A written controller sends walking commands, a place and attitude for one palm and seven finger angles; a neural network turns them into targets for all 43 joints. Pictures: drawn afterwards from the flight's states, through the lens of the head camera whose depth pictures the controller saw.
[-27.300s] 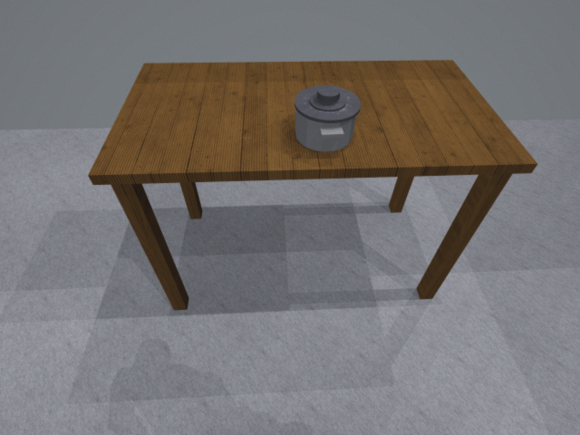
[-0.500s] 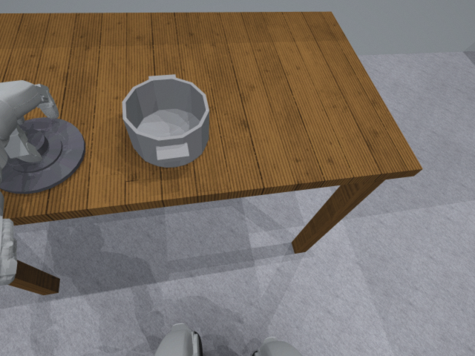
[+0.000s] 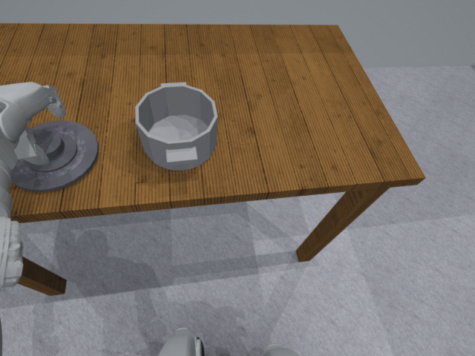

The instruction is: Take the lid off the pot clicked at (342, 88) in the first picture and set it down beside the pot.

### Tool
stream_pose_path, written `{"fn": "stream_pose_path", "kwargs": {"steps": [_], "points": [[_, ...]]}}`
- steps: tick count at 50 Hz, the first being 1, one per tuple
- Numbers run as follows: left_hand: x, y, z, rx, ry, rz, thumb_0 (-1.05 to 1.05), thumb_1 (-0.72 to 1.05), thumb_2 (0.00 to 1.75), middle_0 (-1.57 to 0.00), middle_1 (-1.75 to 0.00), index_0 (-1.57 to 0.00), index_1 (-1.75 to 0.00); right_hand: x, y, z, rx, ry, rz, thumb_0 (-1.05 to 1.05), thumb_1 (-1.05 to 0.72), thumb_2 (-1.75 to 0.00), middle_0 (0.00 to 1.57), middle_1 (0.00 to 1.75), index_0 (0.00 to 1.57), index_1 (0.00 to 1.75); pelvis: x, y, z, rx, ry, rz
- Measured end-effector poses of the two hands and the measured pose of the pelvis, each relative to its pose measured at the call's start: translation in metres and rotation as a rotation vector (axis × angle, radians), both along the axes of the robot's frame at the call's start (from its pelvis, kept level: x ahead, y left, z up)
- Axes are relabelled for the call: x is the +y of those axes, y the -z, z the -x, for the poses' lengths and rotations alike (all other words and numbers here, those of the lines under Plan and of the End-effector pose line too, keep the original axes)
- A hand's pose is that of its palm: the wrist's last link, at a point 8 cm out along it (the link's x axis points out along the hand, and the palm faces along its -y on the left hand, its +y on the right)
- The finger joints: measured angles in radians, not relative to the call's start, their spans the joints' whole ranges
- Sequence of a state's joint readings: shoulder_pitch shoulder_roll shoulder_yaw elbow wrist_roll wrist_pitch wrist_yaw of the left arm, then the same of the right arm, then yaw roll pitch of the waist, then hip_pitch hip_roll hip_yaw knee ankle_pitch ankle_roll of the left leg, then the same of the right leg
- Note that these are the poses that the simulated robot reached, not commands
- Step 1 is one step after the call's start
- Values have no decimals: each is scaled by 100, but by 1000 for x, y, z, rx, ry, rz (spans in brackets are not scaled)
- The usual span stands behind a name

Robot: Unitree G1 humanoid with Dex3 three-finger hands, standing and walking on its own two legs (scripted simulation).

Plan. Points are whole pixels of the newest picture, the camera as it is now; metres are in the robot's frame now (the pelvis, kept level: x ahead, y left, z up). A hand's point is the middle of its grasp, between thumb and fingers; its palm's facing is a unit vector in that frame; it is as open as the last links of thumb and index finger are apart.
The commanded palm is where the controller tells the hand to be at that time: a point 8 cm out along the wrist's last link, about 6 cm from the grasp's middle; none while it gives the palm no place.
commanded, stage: raise the empty hand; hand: left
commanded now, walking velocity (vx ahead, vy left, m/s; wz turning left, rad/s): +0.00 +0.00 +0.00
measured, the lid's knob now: (46, 145) +0.49 +0.32 +0.01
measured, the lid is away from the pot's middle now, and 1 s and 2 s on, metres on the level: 0.24 0.24 0.24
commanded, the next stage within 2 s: draw the hand back to the body in 1.10 s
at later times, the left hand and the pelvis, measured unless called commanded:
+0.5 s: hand (18, 103) +0.48 +0.31 +0.12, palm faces -0.39 -0.12 -0.91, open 11.1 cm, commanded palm +0.50 +0.31 +0.18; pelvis +0.01 +0.00 +0.01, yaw +0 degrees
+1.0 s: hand out of the picture +0.48 +0.32 +0.17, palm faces -0.38 -0.13 -0.91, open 11.1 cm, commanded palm +0.50 +0.32 +0.24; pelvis +0.01 +0.00 +0.02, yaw +0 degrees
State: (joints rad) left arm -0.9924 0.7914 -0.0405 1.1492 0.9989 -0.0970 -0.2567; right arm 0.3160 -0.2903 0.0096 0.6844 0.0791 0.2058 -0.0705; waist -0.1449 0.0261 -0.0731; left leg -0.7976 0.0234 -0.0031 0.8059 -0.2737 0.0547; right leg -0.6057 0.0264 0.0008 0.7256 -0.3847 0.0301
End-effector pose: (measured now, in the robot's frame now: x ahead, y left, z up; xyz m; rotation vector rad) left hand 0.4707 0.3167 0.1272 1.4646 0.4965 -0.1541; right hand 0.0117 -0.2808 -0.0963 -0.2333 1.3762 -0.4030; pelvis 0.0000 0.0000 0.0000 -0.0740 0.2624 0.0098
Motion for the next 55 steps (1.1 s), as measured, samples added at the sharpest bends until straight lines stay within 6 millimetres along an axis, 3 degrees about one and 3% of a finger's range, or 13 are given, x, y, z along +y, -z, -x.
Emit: {"fn": "stream_pose_path", "kwargs": {"steps": [23,46,55], "points": [[-4,-50,-13,1,13,0,0,-3,71,-38,-82,-38,-82,8,-4,8,8,28,-23,0,-90,-90,21,30,20,30,4,-11,-10,-30,8,-8],[1,-95,-8,-22,-21,-5,0,-3,71,-38,-82,-38,-82,5,-14,-25,-76,-9,-37,1,-90,-90,21,30,20,30,4,-21,-15,-82,2,-19],[9,-104,-10,-5,-46,-10,0,-4,71,-38,-82,-38,-82,3,-18,-25,-70,-16,-28,1,-90,-90,21,30,20,30,2,-23,-16,-84,-1,-19]]}}
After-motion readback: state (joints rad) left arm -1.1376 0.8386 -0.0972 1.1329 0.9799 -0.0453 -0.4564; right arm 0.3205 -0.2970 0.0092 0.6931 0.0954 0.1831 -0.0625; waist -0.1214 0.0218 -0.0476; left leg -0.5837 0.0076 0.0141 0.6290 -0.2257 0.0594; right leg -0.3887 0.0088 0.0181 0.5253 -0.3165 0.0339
